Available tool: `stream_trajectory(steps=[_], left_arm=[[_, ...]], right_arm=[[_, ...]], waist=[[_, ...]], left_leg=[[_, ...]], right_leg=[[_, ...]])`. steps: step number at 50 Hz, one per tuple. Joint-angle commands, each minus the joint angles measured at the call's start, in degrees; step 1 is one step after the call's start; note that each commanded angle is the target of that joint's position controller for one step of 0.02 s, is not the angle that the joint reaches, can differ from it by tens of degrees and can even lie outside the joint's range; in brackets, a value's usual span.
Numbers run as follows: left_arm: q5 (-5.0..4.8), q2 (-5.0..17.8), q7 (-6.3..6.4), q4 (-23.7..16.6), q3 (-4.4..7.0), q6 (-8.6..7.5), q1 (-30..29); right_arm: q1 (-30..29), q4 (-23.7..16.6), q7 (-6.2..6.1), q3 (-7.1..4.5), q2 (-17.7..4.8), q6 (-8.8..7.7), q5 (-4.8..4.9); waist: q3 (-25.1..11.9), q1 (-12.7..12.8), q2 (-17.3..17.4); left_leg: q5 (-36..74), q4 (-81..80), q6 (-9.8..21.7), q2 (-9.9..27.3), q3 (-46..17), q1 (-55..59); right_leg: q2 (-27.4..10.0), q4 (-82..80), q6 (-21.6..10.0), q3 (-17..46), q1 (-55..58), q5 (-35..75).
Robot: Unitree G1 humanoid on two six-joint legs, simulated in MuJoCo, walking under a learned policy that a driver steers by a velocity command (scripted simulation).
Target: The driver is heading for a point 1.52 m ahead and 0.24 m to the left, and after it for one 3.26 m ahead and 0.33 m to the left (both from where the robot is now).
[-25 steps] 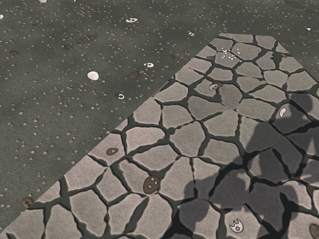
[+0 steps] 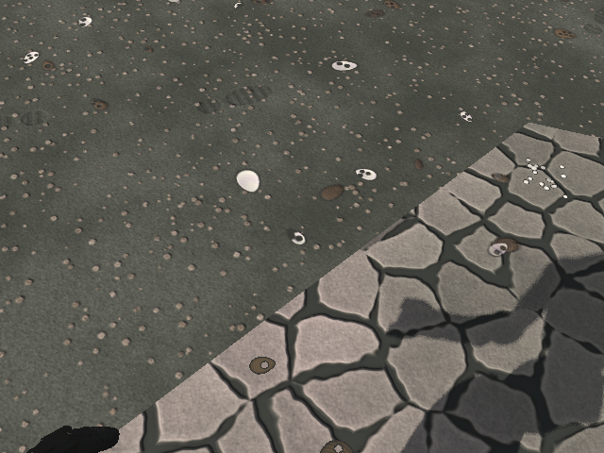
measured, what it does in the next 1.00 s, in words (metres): walks ahead, turning left: right foot, then left foot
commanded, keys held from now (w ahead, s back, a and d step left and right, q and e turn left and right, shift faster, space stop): w+q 0.50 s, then w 0.50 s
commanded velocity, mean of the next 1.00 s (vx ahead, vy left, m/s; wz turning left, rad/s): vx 0.50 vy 0.00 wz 0.42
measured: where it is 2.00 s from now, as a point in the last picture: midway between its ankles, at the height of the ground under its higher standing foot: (165, 226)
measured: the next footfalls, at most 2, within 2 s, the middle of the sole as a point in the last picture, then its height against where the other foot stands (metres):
right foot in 0.18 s outside the picture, level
left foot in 0.68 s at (195, 435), level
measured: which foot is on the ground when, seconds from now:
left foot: down 0.00-0.20, up 0.22-0.66, down 0.68-1.00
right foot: up 0.00-0.16, down 0.18-0.70, up 0.72-1.00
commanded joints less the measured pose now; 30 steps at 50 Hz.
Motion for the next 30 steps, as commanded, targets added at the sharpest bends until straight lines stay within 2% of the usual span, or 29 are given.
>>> stream_trajectory(steps=[1, 3, 5, 7, 8, 9, 10, 11, 12, 13, 14, 15, 16, 17, 19, 21, 25, 28, 30], left_arm=[[-0.6, 2.9, -0.57, -4.7, 0.31, -1.02, -5.9], [-0.91, 4.1, -1.04, -5.5, 0.65, -1.54, -7.3], [-0.99, 5.4, -1.45, -5.6, 1.21, -2.07, -6.7], [-1.16, 6.7, -1.47, -4.8, 1.99, -2.65, -3.0], [-0.94, 7.7, -1.17, -3.5, 2.79, -2.96, 2.1], [0.05, 10.0, -0.77, -2.6, 3.64, -3.26, 9.4], [1.01, 14.7, -0.37, -1.8, 4.7, -2.9, 16.8], [-0.39, 13.5, -1.03, 0.0, 4.64, -2.23, 18.7], [-1.0, 8.0, -0.87, -1.3, 3.24, -1.87, 15.5], [-0.74, 5.8, -0.55, -1.8, 2.53, -1.25, 12.7], [-0.29, 4.7, -0.42, -1.6, 2.01, -0.92, 10.4], [0.07, 3.6, -0.26, -1.3, 1.58, -0.88, 9.2], [0.23, 3.8, -0.1, -0.8, 1.58, -1.06, 8.8], [-0.09, 3.6, -0.07, -0.4, 1.67, -1.34, 8.9], [-0.36, 5.0, 0.01, 0.7, 2.15, -1.75, 9.5], [-0.32, 6.5, 0.08, 1.4, 2.59, -1.72, 9.9], [-0.59, 7.9, 0.31, 2.5, 2.69, -0.99, 10.4], [-1.37, 9.0, 0.11, 4.5, 2.74, -0.23, 14.7], [-2.08, 10.0, -0.09, 5.6, 2.97, 0.45, 16.2]], right_arm=[[0.5, -3.0, -0.77, -3.11, -10.7, -0.5, 0.29], [1.8, -2.2, -0.83, -3.09, -10.3, -0.2, 0.57], [2.0, -2.0, -1.07, -3.05, -9.7, 0.21, 0.61], [1.0, -2.1, -1.21, -3.13, -9.6, 0.67, 0.48], [0.2, -2.5, -1.15, -2.68, -8.4, 0.81, 0.4], [-0.1, -3.3, -0.88, -1.49, -5.3, 0.68, -0.1], [6.1, -4.6, -0.95, -0.31, -1.4, 0.35, 0.1], [9.4, -5.2, -1.06, -0.22, -4.1, -0.04, 1.59], [5.0, -4.1, -1.12, -1.49, -9.4, 0.22, 1.88], [-0.2, -4.9, -1.08, -1.9, -10.6, 0.59, 1.09], [-2.8, -5.6, -0.96, -1.95, -9.8, 0.73, 0.39], [-3.8, -5.9, -0.68, -2.09, -8.8, 0.91, 0.13], [-2.9, -6.2, -0.32, -1.89, -7.5, 1.17, 0.65], [-2.7, -6.2, -0.11, -1.61, -6.2, 1.46, 0.89], [-4.2, -7.2, -0.01, -1.2, -4.8, 1.77, 0.73], [-6.1, -8.0, 0.18, -0.9, -4.2, 1.73, 0.46], [-11.9, -9.1, 1.54, -0.27, -3.1, 0.88, 0.5], [-17.5, -10.9, 2.51, 0.44, -1.6, 0.38, 0.56], [-19.1, -11.9, 2.97, 0.3, -2.2, 0.19, 0.6]], waist=[[-2.0, -0.7, 6.8], [-1.9, -1.0, 7.3], [-2.1, -0.3, 8.2], [-2.8, 1.9, 10.2], [-5.1, 4.7, 10.2], [-12.0, 8.2, 7.2], [-20.8, 7.1, -6.1], [-22.1, 6.1, -17.2], [-13.8, 7.6, -8.6], [-8.2, 7.8, -4.3], [-4.5, 6.8, -2.4], [-2.5, 5.7, -2.5], [-2.1, 4.6, -4.6], [-2.0, 4.4, -4.7], [-1.5, 4.3, -3.4], [-1.4, 4.6, -2.1], [-0.2, 6.7, -1.3], [1.5, 8.8, -0.4], [2.3, 8.3, -0.8]], left_leg=[[6.8, -5.8, 7.3, 11.4, -9.4, -4.8], [5.3, -3.2, 6.9, 12.6, -12.1, -2.3], [4.9, 0.1, 6.3, 13.9, -15.5, 0.9], [7.6, 3.8, 5.3, 14.3, -18.0, 2.1], [10.6, 8.3, 3.9, 12.1, -17.1, 1.3], [8.6, 20.7, 1.8, 8.9, -13.7, -3.3], [-10.7, 40.2, -2.6, 1.1, -6.2, -20.4], [-23.8, 51.9, -3.9, 1.9, -4.3, -33.9], [-18.6, 56.4, -4.4, 5.5, -5.2, -37.5], [-13.9, 56.1, -4.5, 7.5, -2.7, -37.0], [-10.6, 53.7, -4.6, 9.1, -2.1, -35.1], [-8.4, 51.0, -4.3, 10.7, -2.2, -33.1], [-7.1, 49.6, -4.3, 11.8, -1.6, -30.8], [-6.7, 48.4, -4.5, 12.3, -0.8, -30.3], [-4.6, 45.2, -5.1, 12.8, -0.1, -31.9], [-0.2, 40.6, -5.7, 13.1, 0.2, -33.7], [11.4, 27.2, -5.2, 12.1, 3.7, -30.9], [11.9, 19.5, -3.9, 10.6, 6.0, -28.7], [8.3, 16.1, -2.4, 9.4, 6.8, -28.0]], right_leg=[[4.0, -8.8, 0.4, -2.9, 7.6, 8.1], [4.5, -11.8, -0.4, -1.7, 8.2, 7.5], [4.8, -14.0, -1.5, -0.8, 9.3, 3.9], [5.1, -15.1, -3.3, -1.5, 13.7, -1.3], [5.3, -17.5, -4.8, -2.6, 21.0, -0.8], [-0.9, -16.2, -8.1, 2.5, 34.3, -2.1], [-14.1, -17.6, -15.5, 23.2, 54.9, -9.0], [-20.2, -23.9, -20.1, 42.6, 59.4, -24.8], [-17.8, -25.8, -17.6, 35.9, 52.7, -31.4], [-15.2, -26.1, -15.1, 26.0, 45.3, -26.3], [-12.7, -27.3, -14.2, 19.4, 38.5, -19.1], [-10.4, -28.8, -13.3, 14.1, 34.3, -13.9], [-9.7, -30.1, -13.3, 10.8, 31.7, -10.9], [-9.2, -31.2, -13.7, 8.0, 30.8, -8.1], [-9.5, -32.8, -14.7, 3.6, 30.7, -3.0], [-10.1, -33.4, -15.2, -0.1, 32.2, 2.2], [-7.9, -33.5, -13.2, -8.9, 33.8, 6.8], [-9.0, -33.5, -13.0, -10.6, 36.4, 7.9], [-10.6, -32.2, -12.8, -11.0, 39.9, 12.5]])
Velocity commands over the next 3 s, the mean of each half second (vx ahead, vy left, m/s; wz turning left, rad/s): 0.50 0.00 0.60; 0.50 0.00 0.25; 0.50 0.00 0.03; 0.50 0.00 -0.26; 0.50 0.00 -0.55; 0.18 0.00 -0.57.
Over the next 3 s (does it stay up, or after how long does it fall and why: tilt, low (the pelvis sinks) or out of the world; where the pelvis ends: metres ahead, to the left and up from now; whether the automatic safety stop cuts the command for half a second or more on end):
stays up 1.48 0.35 -0.01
